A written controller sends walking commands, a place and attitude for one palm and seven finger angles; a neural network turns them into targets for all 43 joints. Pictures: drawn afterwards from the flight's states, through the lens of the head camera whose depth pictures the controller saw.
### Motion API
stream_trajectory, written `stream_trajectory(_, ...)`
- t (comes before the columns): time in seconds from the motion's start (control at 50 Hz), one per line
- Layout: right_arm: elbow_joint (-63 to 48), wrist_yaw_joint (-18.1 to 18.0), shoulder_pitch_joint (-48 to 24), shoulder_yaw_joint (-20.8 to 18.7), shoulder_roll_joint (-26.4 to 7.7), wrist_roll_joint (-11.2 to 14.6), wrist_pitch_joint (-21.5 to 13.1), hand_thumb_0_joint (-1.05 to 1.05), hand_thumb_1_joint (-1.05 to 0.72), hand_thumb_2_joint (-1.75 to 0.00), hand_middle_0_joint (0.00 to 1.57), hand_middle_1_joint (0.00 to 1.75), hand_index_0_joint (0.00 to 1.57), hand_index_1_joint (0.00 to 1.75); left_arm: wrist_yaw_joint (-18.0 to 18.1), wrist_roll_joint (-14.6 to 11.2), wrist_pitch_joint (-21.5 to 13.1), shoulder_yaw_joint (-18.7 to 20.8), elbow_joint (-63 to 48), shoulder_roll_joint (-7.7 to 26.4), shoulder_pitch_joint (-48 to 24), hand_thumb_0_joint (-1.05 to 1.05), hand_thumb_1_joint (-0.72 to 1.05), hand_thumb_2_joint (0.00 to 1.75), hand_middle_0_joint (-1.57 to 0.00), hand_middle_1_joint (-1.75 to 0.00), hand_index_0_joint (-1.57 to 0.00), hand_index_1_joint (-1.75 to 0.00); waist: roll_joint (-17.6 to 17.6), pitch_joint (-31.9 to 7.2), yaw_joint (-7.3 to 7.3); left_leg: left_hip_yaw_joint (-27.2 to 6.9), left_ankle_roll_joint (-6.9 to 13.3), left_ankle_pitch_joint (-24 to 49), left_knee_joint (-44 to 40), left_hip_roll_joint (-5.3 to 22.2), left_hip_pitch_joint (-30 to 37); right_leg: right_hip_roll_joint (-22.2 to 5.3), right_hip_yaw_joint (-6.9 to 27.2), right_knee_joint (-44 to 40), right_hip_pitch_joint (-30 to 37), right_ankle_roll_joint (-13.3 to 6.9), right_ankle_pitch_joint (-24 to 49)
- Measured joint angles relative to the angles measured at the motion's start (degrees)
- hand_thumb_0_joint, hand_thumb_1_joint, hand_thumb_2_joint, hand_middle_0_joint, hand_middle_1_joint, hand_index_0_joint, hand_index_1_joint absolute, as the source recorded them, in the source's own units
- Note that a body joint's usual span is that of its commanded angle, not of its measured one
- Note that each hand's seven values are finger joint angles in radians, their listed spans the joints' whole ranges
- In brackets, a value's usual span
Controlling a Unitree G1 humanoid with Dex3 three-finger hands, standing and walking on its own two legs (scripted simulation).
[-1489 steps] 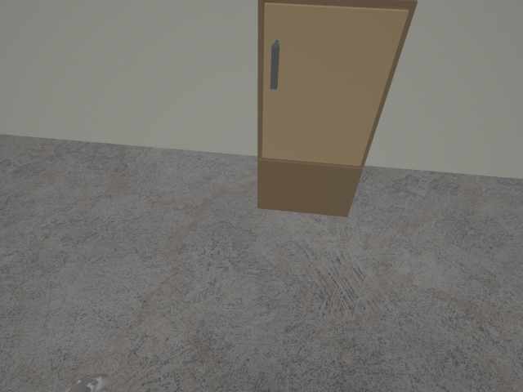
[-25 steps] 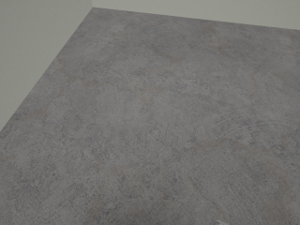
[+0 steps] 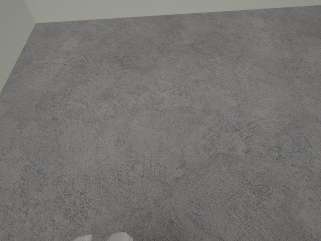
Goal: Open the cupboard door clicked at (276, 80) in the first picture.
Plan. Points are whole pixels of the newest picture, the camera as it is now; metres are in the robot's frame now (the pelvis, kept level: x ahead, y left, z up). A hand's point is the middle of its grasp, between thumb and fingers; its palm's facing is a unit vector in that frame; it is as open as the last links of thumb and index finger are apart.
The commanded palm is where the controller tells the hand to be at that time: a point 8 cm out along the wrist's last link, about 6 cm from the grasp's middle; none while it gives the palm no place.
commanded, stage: turn to face it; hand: left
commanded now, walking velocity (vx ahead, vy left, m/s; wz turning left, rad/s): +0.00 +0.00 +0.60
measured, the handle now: out of the picture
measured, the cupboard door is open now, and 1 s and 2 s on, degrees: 45 45 45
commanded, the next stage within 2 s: none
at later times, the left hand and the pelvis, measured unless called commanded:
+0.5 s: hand (78, 232) +0.17 +0.25 -0.18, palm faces +0.25 -0.95 -0.19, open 7.4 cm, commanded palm none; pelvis +0.13 +0.04 +0.00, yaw +12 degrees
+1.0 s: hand (98, 240) +0.15 +0.18 -0.16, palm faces +0.49 -0.83 -0.26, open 7.4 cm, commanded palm none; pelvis +0.20 -0.02 +0.00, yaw +32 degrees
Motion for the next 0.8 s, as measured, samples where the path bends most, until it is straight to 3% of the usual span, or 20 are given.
stream_trajectory(0.1,-3.5,-0.1,-6.0,-0.4,0.4,0.0,-0.3,0.01,-0.92,-0.9,0.2,0.3,0.2,0.3,0.6,0.2,-0.1,0.1,2.6,0.5,3.8,-0.01,0.96,0.9,-0.2,-0.3,-0.2,-0.3,0.1,-1.6,0.1,-0.9,-0.4,7.4,-11.3,0.0,-6.6,0.9,-0.7,-7.0,6.6,0.4,0.1)
stream_trajectory(0.22,-4.4,0.5,-8.8,-0.4,-1.0,0.2,0.0,0.0,-0.93,-0.9,0.2,0.3,0.2,0.3,0.6,0.6,0.7,-0.6,4.1,-0.5,6.1,0.0,0.93,0.9,-0.2,-0.3,-0.2,-0.3,-0.5,-1.9,1.67,1.6,0.7,10.4,-24.6,-2.9,-3.5,-0.1,-4.1,-5.2,12.0,2.6,-5.9)
stream_trajectory(0.26,-5.1,0.8,-8.8,-0.2,-1.6,-0.1,-0.2,0.0,-0.93,-0.9,0.2,0.3,0.2,0.3,0.6,0.5,1.2,-0.6,3.9,-0.8,7.0,0.0,0.93,0.9,-0.2,-0.3,-0.2,-0.3,-1.0,-1.9,2.19,2.0,2.0,15.8,-29.8,-4.2,-0.2,-1.2,-5.1,0.6,11.5,3.7,-10.0)
stream_trajectory(0.28,-5.6,0.7,-8.9,-0.2,-1.9,-0.5,-0.4,0.0,-0.92,-0.9,0.2,0.3,0.2,0.3,0.6,0.2,1.8,-0.5,3.7,-0.9,7.2,0.0,0.92,0.9,-0.2,-0.3,-0.2,-0.3,-1.0,-2.0,2.18,1.9,4.4,13.7,-29.4,-4.7,0.0,-2.1,-5.3,6.8,9.0,4.4,-11.6)
stream_trajectory(0.32,-6.4,0.3,-9.7,0.0,-1.8,-0.6,-0.3,0.0,-0.92,-0.9,0.2,0.3,0.2,0.3,0.8,-0.1,3.3,-0.4,3.2,-0.5,6.3,0.0,0.92,0.9,-0.2,-0.3,-0.2,-0.3,-2.0,-1.2,2.23,1.6,7.1,9.4,-26.4,-6.2,-0.9,-2.7,-1.3,22.2,2.3,5.2,-17.0)
stream_trajectory(0.36,-7.2,-0.2,-9.9,0.1,-1.7,-0.6,0.1,0.0,-0.92,-0.9,0.2,0.3,0.2,0.3,0.8,0.2,4.4,0.0,2.2,0.0,4.8,0.0,0.92,0.9,-0.2,-0.3,-0.2,-0.3,-2.2,-0.7,2.53,1.1,7.4,8.8,-26.9,-7.1,-0.7,-2.6,1.7,32.9,-4.1,5.8,-16.8)
stream_trajectory(0.42,-7.9,-0.5,-9.8,0.2,-1.5,-0.6,0.4,0.0,-0.91,-0.9,0.2,0.3,0.2,0.3,0.5,0.6,5.1,0.8,0.1,0.6,2.0,0.0,0.91,0.9,-0.2,-0.3,-0.2,-0.3,-1.7,-0.2,3.0,-0.5,7.2,11.0,-30.9,-8.2,0.2,-3.4,4.4,38.0,-11.0,6.7,-11.5)
stream_trajectory(0.5,-8.3,-0.3,-9.6,0.2,-1.3,-0.5,0.9,0.0,-0.91,-0.9,0.2,0.3,0.2,0.3,0.4,0.8,5.2,1.3,-2.7,1.4,-0.1,0.0,0.91,0.9,-0.2,-0.3,-0.19,-0.3,-0.6,-0.5,3.2,-3.0,7.0,13.5,-35.7,-8.8,1.3,-4.1,6.7,34.8,-15.1,7.5,-7.2)
stream_trajectory(0.58,-8.9,0.2,-9.2,-0.3,-1.3,-0.6,1.5,0.0,-0.9,-0.9,0.21,0.3,0.21,0.3,0.5,0.8,5.7,1.7,-4.3,2.3,-0.9,0.0,0.91,0.9,-0.2,-0.3,-0.19,-0.3,0.5,-1.5,2.55,-5.7,6.2,14.5,-37.8,-9.0,1.6,-3.8,7.4,29.1,-14.5,8.0,-7.0)
stream_trajectory(0.68,-9.6,0.5,-8.7,-1.4,-2.2,-0.8,2.4,0.0,-0.9,-0.9,0.21,0.3,0.21,0.3,0.7,0.7,5.9,1.6,-5.7,2.8,-1.7,0.0,0.91,0.9,-0.2,-0.3,-0.19,-0.3,1.8,-2.0,1.34,-9.7,4.5,14.6,-37.8,-9.6,0.8,-1.8,7.0,17.8,-9.5,7.6,-9.1)
stream_trajectory(0.74,-9.9,0.6,-8.2,-2.3,-3.1,-0.5,3.2,0.0,-0.9,-0.9,0.21,0.3,0.21,0.3,0.7,0.4,5.2,1.2,-6.8,2.9,-1.4,0.0,0.91,0.9,-0.2,-0.3,-0.19,-0.3,2.0,-2.4,1.13,-11.9,3.0,14.0,-36.1,-10.7,-0.4,-0.6,6.4,5.4,-3.4,6.6,-5.9)
stream_trajectory(0.76,-10.0,0.6,-7.9,-2.6,-3.3,-0.2,3.5,0.0,-0.9,-0.9,0.21,0.3,0.21,0.3,0.8,0.6,4.7,1.1,-7.4,3.2,-0.7,0.0,0.91,0.9,-0.2,-0.3,-0.19,-0.3,1.0,-2.9,1.51,-11.6,2.5,11.5,-33.9,-11.6,-1.6,-1.3,6.8,0.8,-1.5,5.4,-4.2)
stream_trajectory(0.8,-9.5,0.7,-8.6,-3.3,-4.7,-0.2,4.1,0.0,-0.9,-0.9,0.21,0.3,0.21,0.3,1.2,1.0,4.4,0.6,-7.2,2.2,-0.2,0.0,0.91,0.9,-0.2,-0.3,-0.19,-0.3,2.0,-2.0,1.79,-10.4,1.5,1.0,-23.0,-11.5,-5.0,-1.4,5.5,1.9,-1.2,4.2,-4.0)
